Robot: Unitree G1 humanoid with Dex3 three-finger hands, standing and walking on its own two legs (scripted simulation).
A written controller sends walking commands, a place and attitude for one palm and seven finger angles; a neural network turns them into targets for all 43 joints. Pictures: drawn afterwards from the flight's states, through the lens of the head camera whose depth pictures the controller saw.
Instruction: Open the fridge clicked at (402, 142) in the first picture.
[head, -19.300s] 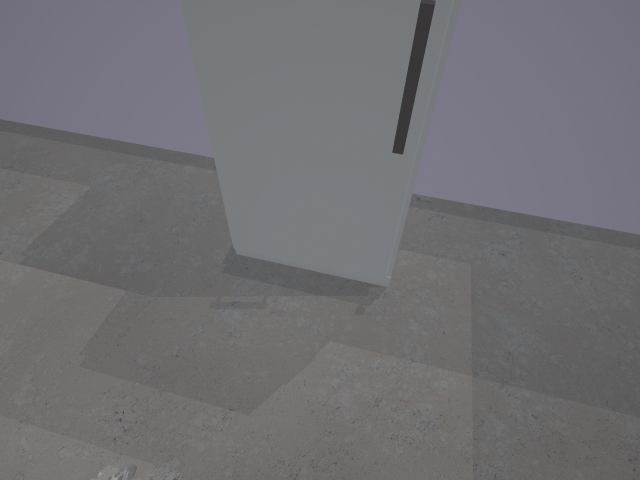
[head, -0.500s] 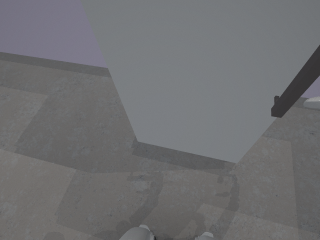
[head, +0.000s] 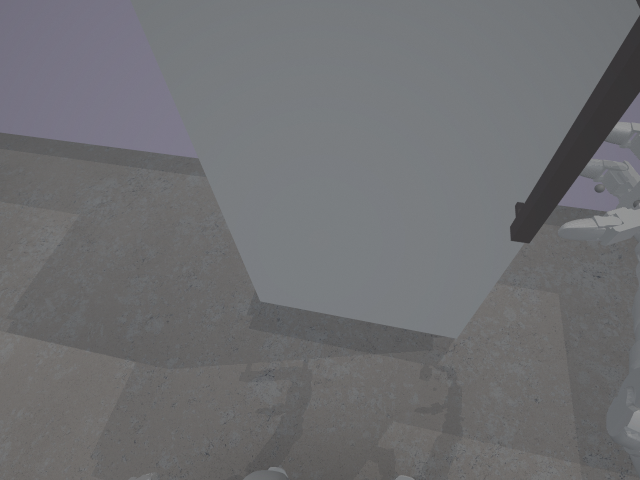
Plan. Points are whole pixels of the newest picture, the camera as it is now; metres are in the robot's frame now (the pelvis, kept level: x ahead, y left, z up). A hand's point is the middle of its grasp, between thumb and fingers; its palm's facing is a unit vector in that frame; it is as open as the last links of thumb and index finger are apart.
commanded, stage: slide the fingers in behind the handle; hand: right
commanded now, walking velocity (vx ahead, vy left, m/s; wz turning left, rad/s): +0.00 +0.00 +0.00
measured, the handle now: (568, 144) +0.53 -0.23 +0.12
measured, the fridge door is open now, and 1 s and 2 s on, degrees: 0 0 0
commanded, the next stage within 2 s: grip the handle and tug to test in 1.24 s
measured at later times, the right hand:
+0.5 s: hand (567, 177) +0.47 -0.22 +0.12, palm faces +0.06 +1.00 +0.01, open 14.0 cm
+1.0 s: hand (559, 175) +0.47 -0.21 +0.12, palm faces +0.08 +1.00 +0.02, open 14.0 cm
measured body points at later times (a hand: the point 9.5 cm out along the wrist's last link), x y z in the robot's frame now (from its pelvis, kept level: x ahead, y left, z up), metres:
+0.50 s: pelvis -0.01 +0.01 +0.00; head +0.07 +0.00 +0.44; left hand +0.00 +0.28 -0.11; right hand +0.46 -0.27 +0.12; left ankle -0.02 +0.14 -0.71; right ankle +0.00 -0.09 -0.71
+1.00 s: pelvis +0.00 +0.02 +0.00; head +0.08 +0.00 +0.44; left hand +0.02 +0.29 -0.11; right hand +0.46 -0.26 +0.12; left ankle -0.02 +0.14 -0.71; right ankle +0.00 -0.09 -0.71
